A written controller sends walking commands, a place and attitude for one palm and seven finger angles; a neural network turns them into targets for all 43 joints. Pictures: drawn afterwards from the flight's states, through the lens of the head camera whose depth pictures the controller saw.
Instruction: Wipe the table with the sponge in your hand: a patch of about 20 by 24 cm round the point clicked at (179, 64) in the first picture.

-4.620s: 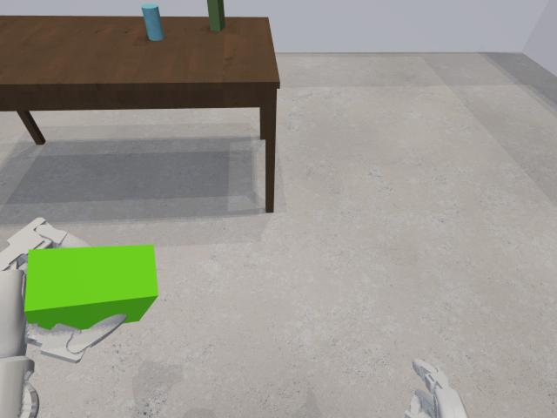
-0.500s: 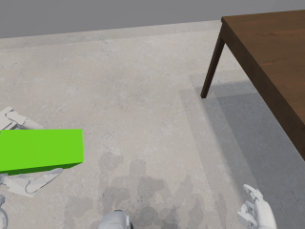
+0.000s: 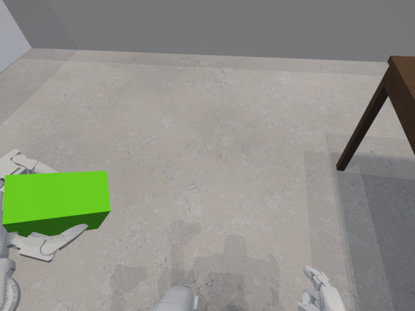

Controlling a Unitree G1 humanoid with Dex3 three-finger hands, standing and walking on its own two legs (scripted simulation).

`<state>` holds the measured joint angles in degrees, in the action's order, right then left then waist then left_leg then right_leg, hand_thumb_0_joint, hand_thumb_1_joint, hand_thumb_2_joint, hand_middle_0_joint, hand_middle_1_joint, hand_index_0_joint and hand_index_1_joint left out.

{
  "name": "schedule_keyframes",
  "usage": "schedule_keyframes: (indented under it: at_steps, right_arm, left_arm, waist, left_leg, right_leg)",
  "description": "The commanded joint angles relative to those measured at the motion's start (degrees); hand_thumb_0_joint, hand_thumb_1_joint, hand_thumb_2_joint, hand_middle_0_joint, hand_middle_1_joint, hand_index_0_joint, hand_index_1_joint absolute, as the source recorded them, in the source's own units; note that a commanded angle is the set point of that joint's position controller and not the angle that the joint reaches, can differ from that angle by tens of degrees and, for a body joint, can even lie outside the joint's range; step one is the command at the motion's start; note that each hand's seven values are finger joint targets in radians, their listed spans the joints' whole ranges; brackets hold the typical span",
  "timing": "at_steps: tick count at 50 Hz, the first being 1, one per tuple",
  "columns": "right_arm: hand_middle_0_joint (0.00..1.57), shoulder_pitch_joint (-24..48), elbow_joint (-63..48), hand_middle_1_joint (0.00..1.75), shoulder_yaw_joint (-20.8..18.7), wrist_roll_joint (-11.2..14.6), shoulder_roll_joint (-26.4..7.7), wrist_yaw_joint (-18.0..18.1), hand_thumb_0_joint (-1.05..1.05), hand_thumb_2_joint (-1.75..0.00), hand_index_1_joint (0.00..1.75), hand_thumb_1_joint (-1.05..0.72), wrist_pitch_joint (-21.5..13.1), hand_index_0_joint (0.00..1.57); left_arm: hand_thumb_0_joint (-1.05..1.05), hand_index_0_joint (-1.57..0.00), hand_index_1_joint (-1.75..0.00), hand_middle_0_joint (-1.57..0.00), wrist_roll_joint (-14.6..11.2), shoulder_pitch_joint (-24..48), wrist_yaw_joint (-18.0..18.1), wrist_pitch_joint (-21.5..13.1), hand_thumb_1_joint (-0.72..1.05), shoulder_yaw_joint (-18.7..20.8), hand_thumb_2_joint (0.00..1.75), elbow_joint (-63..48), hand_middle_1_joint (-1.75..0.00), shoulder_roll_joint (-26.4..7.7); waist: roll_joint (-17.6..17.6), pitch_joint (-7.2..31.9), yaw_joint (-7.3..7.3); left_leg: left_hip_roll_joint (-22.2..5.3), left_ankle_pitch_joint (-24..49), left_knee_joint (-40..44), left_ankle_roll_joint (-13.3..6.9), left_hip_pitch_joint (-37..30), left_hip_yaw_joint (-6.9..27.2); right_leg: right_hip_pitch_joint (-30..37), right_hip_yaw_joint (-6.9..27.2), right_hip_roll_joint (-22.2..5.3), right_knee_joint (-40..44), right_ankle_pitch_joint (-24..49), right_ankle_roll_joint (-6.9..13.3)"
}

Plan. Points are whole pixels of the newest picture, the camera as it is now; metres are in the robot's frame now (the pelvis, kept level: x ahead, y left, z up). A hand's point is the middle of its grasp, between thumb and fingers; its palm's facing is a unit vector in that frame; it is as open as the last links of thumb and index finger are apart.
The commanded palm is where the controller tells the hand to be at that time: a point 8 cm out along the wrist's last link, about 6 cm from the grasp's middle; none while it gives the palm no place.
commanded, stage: walk to a spot facing it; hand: left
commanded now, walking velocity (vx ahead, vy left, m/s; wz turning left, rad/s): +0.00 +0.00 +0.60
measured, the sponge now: (73, 205) +0.22 +0.21 +0.17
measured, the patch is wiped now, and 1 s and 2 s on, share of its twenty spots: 0.00 0.00 0.00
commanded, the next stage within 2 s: turn to face it in 1.88 s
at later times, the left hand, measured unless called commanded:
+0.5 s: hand out of the picture +0.06 +0.28 +0.19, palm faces +0.62 -0.67 -0.40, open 10.1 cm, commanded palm +0.00 +0.30 +0.19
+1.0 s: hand out of the picture -0.01 +0.29 +0.19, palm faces +0.80 -0.45 -0.40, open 10.1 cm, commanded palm -0.07 +0.30 +0.19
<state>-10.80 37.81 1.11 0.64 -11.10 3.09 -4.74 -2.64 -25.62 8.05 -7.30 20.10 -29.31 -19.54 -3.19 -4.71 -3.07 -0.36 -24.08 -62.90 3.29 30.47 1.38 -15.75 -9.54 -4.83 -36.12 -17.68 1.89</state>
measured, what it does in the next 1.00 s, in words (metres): steps on the spot, turning left: left foot, then right foot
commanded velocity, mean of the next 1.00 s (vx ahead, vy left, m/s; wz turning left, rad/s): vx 0.26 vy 0.00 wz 0.49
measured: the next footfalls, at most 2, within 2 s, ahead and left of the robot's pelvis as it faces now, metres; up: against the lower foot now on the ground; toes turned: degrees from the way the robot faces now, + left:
left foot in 0.30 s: -0.04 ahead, +0.13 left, +0.00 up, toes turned +16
right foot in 0.64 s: +0.02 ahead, -0.13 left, +0.00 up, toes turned +15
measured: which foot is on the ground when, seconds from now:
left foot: up 0.00-0.28, down 0.30-0.64, up 0.66-0.98, down 1.00-1.00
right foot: down 0.00-0.30, up 0.32-0.62, down 0.64-1.00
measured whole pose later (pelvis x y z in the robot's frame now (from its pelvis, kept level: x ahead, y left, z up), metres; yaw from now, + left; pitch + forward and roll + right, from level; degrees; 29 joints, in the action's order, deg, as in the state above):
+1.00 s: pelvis -0.05 -0.02 +0.00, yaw +32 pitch +0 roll +2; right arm -13.3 31.5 -3.6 0.1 -17.1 4.5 -4.5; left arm -2.0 -28.3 10.5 -10.4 21.1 -35.7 -22.1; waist 2.6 -3.7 -1.8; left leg -3.5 -14.6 -30.8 -0.9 17.4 -8.9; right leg -13.2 -14.1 -11.0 -38.9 -22.8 -1.9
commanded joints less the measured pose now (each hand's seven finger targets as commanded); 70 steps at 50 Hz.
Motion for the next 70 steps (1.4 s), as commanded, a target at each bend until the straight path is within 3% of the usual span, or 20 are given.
schedule_keyframes:
  at_steps: [1,13,15,16,21,29,31,32,33,38,47,48,50,52,57,63,64,66,67,70]
  right_arm:
    - [0.20,8.05,-10.59,0.30,-2.01,-0.64,-4.71,2.25,0.00,-0.90,0.30,-0.90,-2.58,0.20]
    - [0.20,2.02,-14.82,0.30,-3.97,-1.32,-5.93,2.13,0.00,-0.90,0.30,-0.90,0.11,0.20]
    - [0.20,3.12,-15.96,0.30,-4.72,-1.21,-9.11,1.57,0.00,-0.90,0.30,-0.90,-1.24,0.20]
    - [0.20,1.23,-13.75,0.30,-4.36,-1.34,-7.97,0.87,0.00,-0.90,0.30,-0.90,-2.44,0.20]
    - [0.20,2.47,-11.56,0.30,-5.05,0.35,-7.95,-0.86,0.00,-0.90,0.30,-0.90,-4.14,0.20]
    - [0.20,4.23,-10.46,0.30,-2.81,-0.56,-6.67,0.32,0.00,-0.90,0.30,-0.90,-3.55,0.20]
    - [0.20,4.11,-9.86,0.30,-2.08,-0.45,-4.55,0.23,0.00,-0.90,0.30,-0.90,-2.89,0.20]
    - [0.20,5.21,-10.44,0.30,-2.30,-0.33,-3.44,0.42,0.00,-0.90,0.30,-0.90,-2.70,0.20]
    - [0.20,7.30,-10.76,0.30,-3.02,-1.32,-6.52,0.60,0.00,-0.90,0.30,-0.90,-3.69,0.20]
    - [0.20,7.70,-10.16,0.30,-2.81,-1.01,-5.94,0.69,0.00,-0.90,0.30,-0.90,-1.84,0.20]
    - [0.20,2.18,-13.88,0.30,-4.36,-0.93,-5.55,1.38,0.00,-0.90,0.30,-0.90,-2.22,0.20]
    - [0.20,0.75,-13.95,0.30,-4.94,-0.49,-6.68,1.76,0.00,-0.90,0.30,-0.90,-2.37,0.20]
    - [0.20,1.37,-14.44,0.30,-5.25,-0.08,-8.29,0.84,0.00,-0.90,0.30,-0.90,-2.83,0.20]
    - [0.20,2.61,-12.36,0.30,-5.83,0.36,-8.35,-0.05,0.00,-0.90,0.30,-0.90,-2.98,0.20]
    - [0.20,3.71,-11.49,0.30,-4.53,0.17,-6.41,-0.57,0.00,-0.90,0.30,-0.90,-5.18,0.20]
    - [0.20,3.58,-9.77,0.30,-3.61,-0.27,-5.88,1.11,0.00,-0.90,0.30,-0.90,-4.30,0.20]
    - [0.20,3.85,-9.68,0.30,-3.22,-0.23,-5.26,1.42,0.00,-0.90,0.30,-0.90,-3.72,0.20]
    - [0.20,5.68,-10.71,0.30,-2.69,-0.28,-3.84,1.32,0.00,-0.90,0.30,-0.90,-3.00,0.20]
    - [0.20,6.37,-10.34,0.30,-3.77,-0.51,-6.11,0.86,0.00,-0.90,0.30,-0.90,-3.64,0.20]
    - [0.20,7.27,-8.63,0.30,-2.47,-0.33,-5.02,0.47,0.00,-0.90,0.30,-0.90,-2.16,0.20]
  left_arm:
    - [0.00,-1.20,-1.60,-1.20,0.41,6.96,1.41,-4.16,0.10,5.41,1.30,-10.30,-1.60,-11.48]
    - [0.00,-1.20,-1.60,-1.20,-0.86,0.39,3.30,-5.48,0.10,8.00,1.30,-18.44,-1.60,-11.42]
    - [0.00,-1.20,-1.60,-1.20,-1.53,2.48,2.61,-7.18,0.10,6.71,1.30,-23.70,-1.60,-11.68]
    - [0.00,-1.20,-1.60,-1.20,-0.08,0.78,1.75,-7.98,0.10,7.94,1.30,-18.66,-1.60,-12.90]
    - [0.00,-1.20,-1.60,-1.20,0.84,1.20,0.60,-7.77,0.10,5.82,1.30,-19.00,-1.60,-9.98]
    - [0.00,-1.20,-1.60,-1.20,0.45,4.32,0.39,-5.21,0.10,4.87,1.30,-11.05,-1.60,-8.84]
    - [0.00,-1.20,-1.60,-1.20,1.38,6.42,0.28,-4.51,0.10,5.03,1.30,-8.99,-1.60,-10.39]
    - [0.00,-1.20,-1.60,-1.20,1.15,8.04,0.51,-4.20,0.10,6.84,1.30,-9.37,-1.60,-14.34]
    - [0.00,-1.20,-1.60,-1.20,0.11,11.19,1.32,-4.75,0.10,7.95,1.30,-12.46,-1.60,-15.80]
    - [0.00,-1.20,-1.60,-1.20,0.70,5.33,0.80,-6.28,0.10,6.75,1.30,-12.83,-1.60,-12.90]
    - [0.00,-1.20,-1.60,-1.20,0.00,4.14,4.08,-5.85,0.10,7.03,1.30,-16.57,-1.60,-11.26]
    - [0.00,-1.20,-1.60,-1.20,0.06,5.91,4.25,-6.51,0.10,6.28,1.30,-18.54,-1.60,-10.77]
    - [0.00,-1.20,-1.60,-1.20,0.65,5.67,4.43,-8.49,0.10,5.34,1.30,-19.99,-1.60,-10.01]
    - [0.00,-1.20,-1.60,-1.20,1.77,5.30,2.75,-8.62,0.10,8.93,1.30,-15.17,-1.60,-14.31]
    - [0.00,-1.20,-1.60,-1.20,0.83,0.10,1.65,-9.62,0.10,6.87,1.30,-21.77,-1.60,-10.35]
    - [0.00,-1.20,-1.60,-1.20,0.79,3.10,1.59,-7.93,0.10,6.60,1.30,-9.15,-1.60,-9.43]
    - [0.00,-1.20,-1.60,-1.20,1.10,4.08,1.63,-7.03,0.10,6.35,1.30,-7.56,-1.60,-9.97]
    - [0.00,-1.20,-1.60,-1.20,1.56,7.16,1.87,-6.15,0.10,8.70,1.30,-6.57,-1.60,-14.90]
    - [0.00,-1.20,-1.60,-1.20,0.45,9.41,1.66,-6.32,0.10,8.23,1.30,-6.58,-1.60,-14.22]
    - [0.00,-1.20,-1.60,-1.20,0.62,6.64,0.66,-7.91,0.10,7.44,1.30,-8.94,-1.60,-12.55]
  waist:
    - [11.88,6.29,2.52]
    - [6.13,15.30,3.96]
    - [-18.03,12.07,3.59]
    - [-18.72,10.24,3.33]
    - [-11.65,7.39,3.34]
    - [-9.77,7.04,1.85]
    - [4.73,7.27,0.97]
    - [22.28,6.12,0.65]
    - [19.01,5.68,1.03]
    - [10.69,2.58,2.14]
    - [10.02,9.92,2.26]
    - [3.34,12.50,3.88]
    - [-20.01,13.80,4.20]
    - [-11.80,11.11,3.92]
    - [-13.13,8.83,2.44]
    - [-5.83,8.71,2.04]
    - [-1.39,9.19,1.99]
    - [24.96,8.39,0.55]
    - [24.54,8.03,1.05]
    - [9.13,5.69,1.88]
  left_leg:
    - [-1.93,-1.31,-8.24,1.17,1.08,-2.74]
    - [-0.83,7.68,37.75,-1.92,-17.77,-8.05]
    - [-18.66,39.16,44.27,-11.17,-27.36,16.83]
    - [-25.39,42.69,44.19,-17.08,-26.50,27.76]
    - [-13.97,17.78,44.73,-13.75,-17.90,12.74]
    - [-9.95,-8.16,43.90,-11.59,-8.13,12.19]
    - [-3.66,-10.37,24.16,-7.24,6.79,5.04]
    - [2.03,-10.64,2.08,-3.32,16.10,-2.06]
    - [-0.54,-5.11,-9.33,-2.09,15.96,1.61]
    - [-4.75,4.24,-5.59,-0.44,7.62,-2.90]
    - [0.44,6.51,34.31,-3.05,-16.56,-15.49]
    - [-0.95,8.85,37.88,-4.56,-25.31,-12.25]
    - [-22.79,34.31,43.35,-16.38,-40.34,22.98]
    - [-24.94,19.33,44.80,-20.15,-31.90,25.74]
    - [-15.50,10.51,47.81,-13.41,-15.38,4.24]
    - [-13.17,-6.04,39.22,-9.45,-9.69,-0.75]
    - [-10.85,-7.39,31.77,-8.15,-6.96,-2.54]
    - [-0.02,-10.96,-2.75,-3.95,12.84,-6.99]
    - [-1.51,-5.33,-10.61,-3.29,13.17,0.17]
    - [-4.91,3.19,-14.60,-1.67,13.22,-0.65]
  right_leg:
    - [4.71,8.33,-15.90,17.52,24.81,2.92]
    - [8.44,2.98,-16.27,2.16,23.21,0.44]
    - [-13.60,-0.16,-2.80,-20.38,-10.07,-6.22]
    - [-21.22,4.63,-1.47,-29.41,-19.86,-6.15]
    - [-16.70,5.14,-0.27,-26.56,-6.44,-6.80]
    - [6.28,-0.57,5.64,4.25,-8.53,-6.14]
    - [18.92,11.81,-5.60,19.16,-11.76,-1.04]
    - [18.85,34.40,-22.07,25.98,-18.49,5.69]
    - [12.51,38.45,-26.65,28.08,-17.69,7.16]
    - [5.82,10.45,-16.81,23.65,0.44,3.62]
    - [7.60,2.93,-13.85,7.87,6.16,2.35]
    - [3.70,-0.13,-11.26,-4.60,10.43,0.23]
    - [-20.95,0.58,0.83,-33.15,-19.12,-4.32]
    - [-27.38,9.11,-3.80,-39.59,-14.78,-3.95]
    - [-12.08,3.36,-3.13,-20.05,-3.15,-4.79]
    - [6.21,-3.04,2.52,3.41,-1.44,-5.39]
    - [9.87,-0.24,1.33,7.44,-3.54,-4.36]
    - [18.08,36.83,-20.17,22.67,-9.61,6.61]
    - [14.47,41.62,-22.61,26.52,-13.42,6.71]
    - [12.71,22.48,-18.64,21.69,0.95,6.05]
